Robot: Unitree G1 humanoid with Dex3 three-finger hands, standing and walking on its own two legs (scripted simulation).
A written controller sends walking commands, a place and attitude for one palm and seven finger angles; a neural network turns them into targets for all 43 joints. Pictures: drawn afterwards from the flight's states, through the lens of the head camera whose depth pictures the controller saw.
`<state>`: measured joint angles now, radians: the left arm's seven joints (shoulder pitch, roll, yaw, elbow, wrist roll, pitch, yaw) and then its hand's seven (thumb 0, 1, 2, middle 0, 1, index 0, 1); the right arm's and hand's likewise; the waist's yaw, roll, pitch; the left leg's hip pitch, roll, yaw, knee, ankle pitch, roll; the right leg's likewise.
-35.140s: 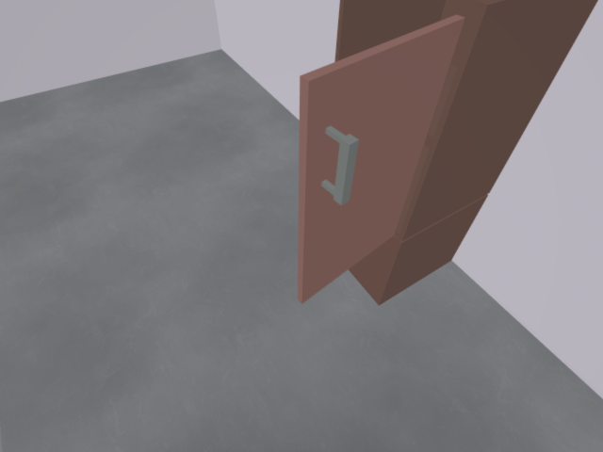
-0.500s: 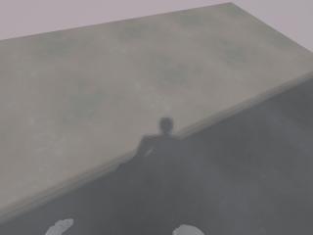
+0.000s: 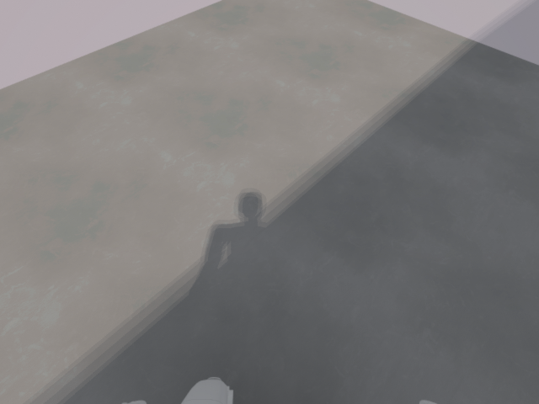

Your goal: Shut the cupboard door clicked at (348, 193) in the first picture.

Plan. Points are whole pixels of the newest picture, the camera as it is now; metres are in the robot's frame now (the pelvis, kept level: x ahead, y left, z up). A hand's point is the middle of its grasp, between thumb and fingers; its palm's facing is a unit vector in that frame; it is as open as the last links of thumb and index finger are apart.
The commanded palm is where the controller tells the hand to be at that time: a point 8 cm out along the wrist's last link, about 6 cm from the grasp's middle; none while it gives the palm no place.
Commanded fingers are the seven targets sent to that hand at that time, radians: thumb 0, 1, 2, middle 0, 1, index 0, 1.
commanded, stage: turn to face it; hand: left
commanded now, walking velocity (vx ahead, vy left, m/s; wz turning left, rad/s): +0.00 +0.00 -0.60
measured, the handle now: out of the picture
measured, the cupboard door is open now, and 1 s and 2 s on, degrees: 58 58 58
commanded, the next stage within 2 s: take the last steps up to it in 2.00 s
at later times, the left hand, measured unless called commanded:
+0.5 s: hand (169, 370) +0.18 +0.19 -0.16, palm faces -0.32 -0.92 -0.25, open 7.4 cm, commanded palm none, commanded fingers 0.00 0.90 0.90 -0.20 -0.30 -0.20 -0.30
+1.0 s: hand (199, 361) +0.21 +0.14 -0.19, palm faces -0.53 -0.83 -0.19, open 7.4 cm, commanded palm none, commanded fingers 0.00 0.90 0.90 -0.20 -0.30 -0.20 -0.30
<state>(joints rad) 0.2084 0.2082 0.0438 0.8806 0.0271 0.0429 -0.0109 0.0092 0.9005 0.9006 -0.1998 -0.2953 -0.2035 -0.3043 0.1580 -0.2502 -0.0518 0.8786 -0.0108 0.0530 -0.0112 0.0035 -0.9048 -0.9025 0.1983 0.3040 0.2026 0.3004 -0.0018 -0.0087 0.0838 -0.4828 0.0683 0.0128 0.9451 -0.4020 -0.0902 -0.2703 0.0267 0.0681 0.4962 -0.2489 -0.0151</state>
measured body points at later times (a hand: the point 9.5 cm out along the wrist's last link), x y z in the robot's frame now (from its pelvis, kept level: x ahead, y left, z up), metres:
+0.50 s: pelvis +0.01 +0.01 +0.00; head +0.05 +0.00 +0.44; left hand +0.20 +0.23 -0.14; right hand -0.03 -0.24 -0.14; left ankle +0.02 +0.14 -0.74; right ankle -0.04 -0.11 -0.71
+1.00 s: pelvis +0.04 +0.01 -0.01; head +0.10 +0.01 +0.44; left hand +0.23 +0.19 -0.17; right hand -0.02 -0.26 -0.13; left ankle +0.11 +0.10 -0.74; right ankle -0.04 -0.10 -0.72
